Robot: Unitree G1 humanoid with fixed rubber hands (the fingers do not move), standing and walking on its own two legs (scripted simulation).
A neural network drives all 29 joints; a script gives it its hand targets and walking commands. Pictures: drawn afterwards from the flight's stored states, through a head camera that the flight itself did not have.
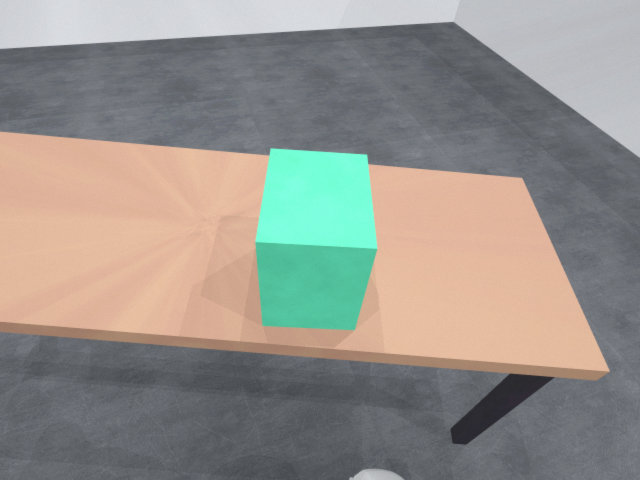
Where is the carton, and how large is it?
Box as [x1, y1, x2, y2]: [255, 148, 376, 329]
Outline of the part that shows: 271,148 255,241 262,325 354,329 376,251 376,240 366,155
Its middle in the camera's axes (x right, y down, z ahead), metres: -0.01 +0.01 +0.67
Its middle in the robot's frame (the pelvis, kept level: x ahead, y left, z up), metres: +0.50 +0.01 -0.03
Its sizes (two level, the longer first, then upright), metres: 0.207 0.162 0.224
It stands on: a table, 0.60 m high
